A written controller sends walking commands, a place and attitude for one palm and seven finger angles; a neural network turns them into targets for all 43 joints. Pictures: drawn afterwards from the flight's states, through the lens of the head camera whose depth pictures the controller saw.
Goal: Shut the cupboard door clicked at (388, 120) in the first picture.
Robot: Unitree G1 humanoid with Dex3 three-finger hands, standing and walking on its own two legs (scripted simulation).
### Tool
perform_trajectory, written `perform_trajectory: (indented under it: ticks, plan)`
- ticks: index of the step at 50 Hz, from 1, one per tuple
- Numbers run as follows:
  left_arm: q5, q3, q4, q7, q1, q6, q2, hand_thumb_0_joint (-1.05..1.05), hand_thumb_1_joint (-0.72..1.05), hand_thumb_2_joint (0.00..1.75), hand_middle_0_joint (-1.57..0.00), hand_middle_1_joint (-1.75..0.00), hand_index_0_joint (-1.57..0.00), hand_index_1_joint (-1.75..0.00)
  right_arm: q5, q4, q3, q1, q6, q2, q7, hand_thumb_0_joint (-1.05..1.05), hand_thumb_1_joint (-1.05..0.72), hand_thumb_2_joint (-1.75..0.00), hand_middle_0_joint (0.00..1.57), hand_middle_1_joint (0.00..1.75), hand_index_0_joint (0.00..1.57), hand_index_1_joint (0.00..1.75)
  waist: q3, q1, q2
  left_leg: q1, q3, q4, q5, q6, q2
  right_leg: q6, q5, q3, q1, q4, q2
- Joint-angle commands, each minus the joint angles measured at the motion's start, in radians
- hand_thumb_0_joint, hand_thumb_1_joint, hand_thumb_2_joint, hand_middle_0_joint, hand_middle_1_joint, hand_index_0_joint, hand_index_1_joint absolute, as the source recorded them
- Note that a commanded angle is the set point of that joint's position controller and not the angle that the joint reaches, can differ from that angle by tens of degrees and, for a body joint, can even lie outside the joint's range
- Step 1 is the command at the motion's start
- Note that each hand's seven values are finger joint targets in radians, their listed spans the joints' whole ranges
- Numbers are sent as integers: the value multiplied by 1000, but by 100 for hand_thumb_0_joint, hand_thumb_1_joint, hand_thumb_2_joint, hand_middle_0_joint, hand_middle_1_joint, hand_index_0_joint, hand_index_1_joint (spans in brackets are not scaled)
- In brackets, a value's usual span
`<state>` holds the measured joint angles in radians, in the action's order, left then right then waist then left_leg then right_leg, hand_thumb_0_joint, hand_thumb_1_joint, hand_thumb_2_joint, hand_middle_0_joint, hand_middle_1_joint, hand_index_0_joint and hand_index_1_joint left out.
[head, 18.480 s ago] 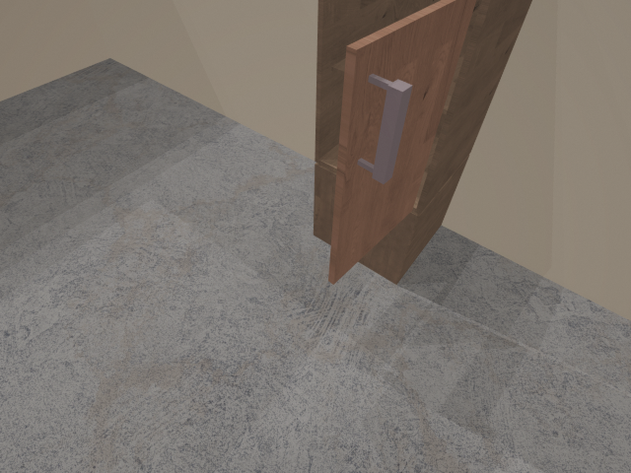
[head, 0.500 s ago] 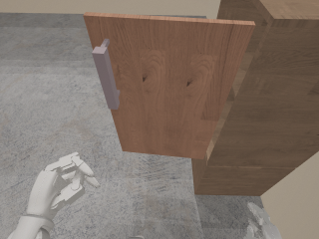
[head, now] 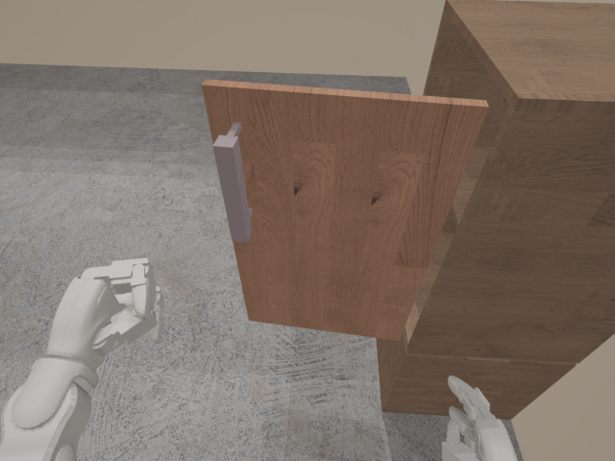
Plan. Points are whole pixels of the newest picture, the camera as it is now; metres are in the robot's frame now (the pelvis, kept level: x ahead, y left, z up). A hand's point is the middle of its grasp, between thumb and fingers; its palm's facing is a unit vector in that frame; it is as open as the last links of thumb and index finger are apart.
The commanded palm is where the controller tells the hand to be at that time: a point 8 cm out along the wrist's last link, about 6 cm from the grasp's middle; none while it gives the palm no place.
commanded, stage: raise the hand and make a fist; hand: left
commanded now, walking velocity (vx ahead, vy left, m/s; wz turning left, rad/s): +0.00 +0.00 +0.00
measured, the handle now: (239, 184) +0.47 +0.16 +0.12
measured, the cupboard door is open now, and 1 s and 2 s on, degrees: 85 85 85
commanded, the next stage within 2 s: bring the fist close to the handle in 0.38 s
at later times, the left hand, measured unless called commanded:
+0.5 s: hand (174, 324) +0.23 +0.17 +0.12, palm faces -0.02 -1.00 -0.07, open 3.1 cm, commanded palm +0.20 +0.22 +0.13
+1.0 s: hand (204, 269) +0.30 +0.16 +0.13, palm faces +0.00 -1.00 -0.06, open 3.1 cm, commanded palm +0.27 +0.20 +0.13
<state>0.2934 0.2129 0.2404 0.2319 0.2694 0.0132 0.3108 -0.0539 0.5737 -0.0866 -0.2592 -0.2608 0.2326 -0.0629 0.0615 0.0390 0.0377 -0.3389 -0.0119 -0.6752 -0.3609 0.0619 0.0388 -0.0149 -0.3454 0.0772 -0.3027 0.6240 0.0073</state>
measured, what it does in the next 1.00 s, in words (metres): stands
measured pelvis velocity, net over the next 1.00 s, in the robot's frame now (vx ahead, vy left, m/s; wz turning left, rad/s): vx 0.01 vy -0.03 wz -0.02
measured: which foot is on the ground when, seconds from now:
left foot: down 0.00-1.00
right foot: down 0.00-1.00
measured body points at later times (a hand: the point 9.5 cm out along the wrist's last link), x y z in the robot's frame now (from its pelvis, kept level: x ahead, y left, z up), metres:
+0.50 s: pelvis +0.00 -0.01 +0.00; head -0.02 -0.03 +0.45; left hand +0.22 +0.23 +0.13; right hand +0.18 -0.24 -0.06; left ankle +0.00 +0.07 -0.72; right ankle -0.01 -0.11 -0.72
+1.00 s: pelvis +0.01 -0.03 +0.00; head +0.00 -0.04 +0.45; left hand +0.29 +0.21 +0.14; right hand +0.17 -0.27 -0.07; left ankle +0.00 +0.07 -0.72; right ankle -0.01 -0.11 -0.72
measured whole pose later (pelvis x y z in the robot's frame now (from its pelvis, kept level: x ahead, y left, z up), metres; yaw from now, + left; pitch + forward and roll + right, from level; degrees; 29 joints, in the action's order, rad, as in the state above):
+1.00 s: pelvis +0.01 -0.03 +0.00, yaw -1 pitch +2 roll +0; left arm 0.27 0.22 -0.02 0.21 0.04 0.05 0.28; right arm -0.06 0.64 -0.05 -0.24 -0.27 0.26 -0.06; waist 0.06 0.00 0.03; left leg -0.30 -0.02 -0.61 -0.34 0.03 0.02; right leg -0.05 -0.34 0.06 -0.29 0.60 0.03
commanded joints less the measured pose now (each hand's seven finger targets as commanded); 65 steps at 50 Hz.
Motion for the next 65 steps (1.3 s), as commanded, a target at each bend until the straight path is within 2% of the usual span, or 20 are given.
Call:
perform_trajectory:
  ticks: [1, 3, 6, 11, 15, 19, 21, 23, 26, 32, 37, 41, 45, 46, 47, 53, 57, 60, 61, 65]
  plan:
    - [29, 52, 107, 21, -127, 16, 78, 0, 90, 90, -130, -150, -130, -150, -14, -136, 63, 100, -65, 131, -11, 0, -90, -90, 20, 30, 20, 30, 61, -7, 0, 83, 87, 153, 276, -52, -55, -12, 240, 2, 13, -89, 10]
    - [27, 21, 88, 42, -99, -30, 52, 0, 90, 90, -130, -150, -130, -150, -24, -139, 69, 107, -60, 134, -10, 0, -90, -90, 20, 30, 20, 30, 34, -8, -9, 65, 79, 163, 237, -49, -51, -9, 221, 0, 8, -99, 6]
    - [19, 60, 126, 43, -93, -66, 104, 0, 90, 90, -130, -150, -130, -150, -21, -157, 73, 122, -51, 140, -13, 0, -90, -90, 20, 30, 20, 30, 54, 3, -39, 64, 72, 164, 230, -39, -46, -7, 220, -13, 37, -112, 1]
    - [9, 153, 310, -33, -180, 48, 199, 0, 90, 90, -130, -150, -130, -150, 5, -159, 70, 119, -62, 125, -11, 0, -90, -90, 20, 30, 20, 30, 161, 14, 4, 121, 66, 157, 298, -42, -44, -7, 247, -13, 74, -91, 4]
    - [3, 92, 234, -50, -176, 118, 112, 0, 90, 90, -130, -150, -130, -150, -1, -123, 70, 108, -77, 115, -3, 0, -90, -90, 20, 30, 20, 30, 98, -14, 59, 127, 59, 152, 284, -48, -49, -7, 233, -6, 17, -91, 7]
    - [0, 24, 124, -3, -124, 63, 68, 0, 90, 90, -130, -150, -130, -150, -12, -115, 78, 108, -80, 132, -5, 0, -90, -90, 20, 30, 20, 30, 48, -20, 47, 96, 55, 158, 210, -40, -46, -5, 191, -19, 3, -117, -1]
    - [3, 16, 74, 24, -87, 18, 71, 0, 90, 90, -130, -150, -130, -150, -18, -120, 79, 111, -75, 140, -10, 0, -90, -90, 20, 30, 20, 30, 7, -21, -26, 64, 54, 159, 179, -33, -45, -2, 170, -29, 9, -139, -4]
    - [9, 38, 115, 31, -106, 1, 95, 0, 90, 90, -130, -150, -130, -150, -18, -134, 79, 127, -70, 138, -16, 0, -90, -90, 20, 30, 20, 30, 32, -15, -50, 63, 51, 160, 167, -26, -40, 5, 151, -37, 19, -147, -8]
    - [7, 118, 177, 0, -222, 36, 189, 0, 90, 90, -130, -150, -130, -150, -6, -130, 77, 137, -69, 139, -23, 0, -90, -90, 20, 30, 20, 30, 76, -12, -59, 74, 48, 150, 182, -23, -39, 9, 137, -50, 39, -145, -12]
    - [7, 108, 98, -40, -365, 136, 155, 0, 90, 90, -130, -150, -130, -150, -4, -86, 71, 136, -86, 123, -17, 0, -90, -90, 20, 30, 20, 30, 99, -32, 25, 110, 44, 139, 192, -29, -37, 4, 147, -52, 19, -129, -11]
    - [7, 23, -95, 36, -330, 57, 98, 0, 90, 90, -130, -150, -130, -150, -19, -83, 78, 124, -77, 141, -19, 0, -90, -90, 20, 30, 20, 30, 69, -32, -20, 70, 36, 128, 202, -26, -33, 12, 207, -73, 25, -140, -24]
    - [13, 112, -118, 35, -423, 25, 201, 0, 90, 90, -130, -150, -130, -150, -18, -93, 83, 132, -60, 155, -28, 0, -90, -90, 20, 30, 20, 30, 94, -21, -104, 36, 35, 116, 197, -25, -33, 26, 184, -105, 53, -153, -38]
    - [5, 121, 37, -16, -530, 98, 185, 0, 90, 90, -130, -150, -130, -150, -7, -113, 79, 149, -71, 125, -17, 0, -90, -90, 20, 30, 20, 30, 246, -6, 19, 137, 22, 118, 325, -25, -28, 15, 354, -69, 109, -92, -29]
    - [-2, 144, 41, -34, -521, 117, 217, 0, 90, 90, -130, -150, -130, -150, -4, -105, 78, 140, -71, 128, -14, 0, -90, -90, 20, 30, 20, 30, 249, -6, 5, 141, 25, 116, 351, -26, -34, 13, 377, -62, 112, -85, -26]
    - [-4, 124, 40, -40, -506, 130, 180, 0, 90, 90, -130, -150, -130, -150, 0, -104, 77, 138, -73, 121, -9, 0, -90, -90, 20, 30, 20, 30, 257, -4, 38, 150, 20, 116, 377, -28, -32, 10, 408, -58, 114, -76, -24]
    - [-23, 41, -169, -20, -451, 59, 106, 0, 90, 90, -130, -150, -130, -150, -18, -86, 88, 113, -40, 141, 2, 0, -90, -90, 20, 30, 20, 30, 94, -28, -32, 80, 11, 128, 298, -31, -35, 16, 361, -58, 43, -108, -24]
    - [-21, 13, -118, -21, -531, 26, 92, 0, 90, 90, -130, -150, -130, -150, -19, -106, 90, 124, -27, 143, -3, 0, -90, -90, 20, 30, 20, 30, 141, -33, -55, 108, 19, 130, 297, -25, -36, 15, 335, -56, 48, -114, -20]
    - [-30, 36, -54, -52, -686, 69, 130, 0, 90, 90, -130, -150, -130, -150, -12, -100, 86, 131, -24, 136, -9, 0, -90, -90, 20, 30, 20, 30, 193, -44, -23, 152, 24, 130, 310, -26, -36, 9, 324, -53, 47, -103, -16]
    - [-34, 63, -50, -70, -732, 91, 170, 0, 90, 90, -130, -150, -130, -150, -5, -87, 85, 128, -24, 141, -12, 0, -90, -90, 20, 30, 20, 30, 201, -51, -62, 149, 27, 125, 305, -24, -40, 13, 314, -59, 50, -104, -16]
    - [-51, 15, -166, -94, -825, 125, 118, 0, 90, 90, -130, -150, -130, -150, -6, -54, 77, 126, -14, 130, -6, 0, -90, -90, 20, 30, 20, 30, 174, -63, 1, 163, 34, 139, 285, -32, -42, -1, 271, -50, 15, -100, -10]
